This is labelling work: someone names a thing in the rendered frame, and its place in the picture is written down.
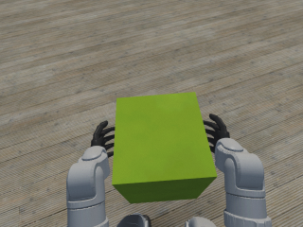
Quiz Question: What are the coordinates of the right robot forearm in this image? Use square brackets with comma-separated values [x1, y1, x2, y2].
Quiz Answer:
[214, 137, 272, 227]

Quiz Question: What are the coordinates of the carton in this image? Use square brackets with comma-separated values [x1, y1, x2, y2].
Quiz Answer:
[112, 92, 218, 204]

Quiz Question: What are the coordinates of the robot left thigh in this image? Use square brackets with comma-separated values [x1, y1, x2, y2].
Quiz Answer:
[116, 214, 149, 227]

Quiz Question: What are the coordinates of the robot right thigh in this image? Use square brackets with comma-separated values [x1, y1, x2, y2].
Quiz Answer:
[185, 217, 217, 227]

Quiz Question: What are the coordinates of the robot thigh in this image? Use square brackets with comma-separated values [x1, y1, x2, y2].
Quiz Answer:
[185, 217, 217, 227]
[116, 214, 149, 227]

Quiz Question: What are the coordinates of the left robot forearm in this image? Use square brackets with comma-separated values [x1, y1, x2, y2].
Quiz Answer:
[66, 146, 111, 227]

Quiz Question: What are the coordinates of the right robot hand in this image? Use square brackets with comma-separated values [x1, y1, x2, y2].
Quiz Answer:
[203, 113, 230, 153]

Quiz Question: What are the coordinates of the left robot hand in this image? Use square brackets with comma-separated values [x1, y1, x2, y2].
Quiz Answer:
[91, 120, 116, 158]

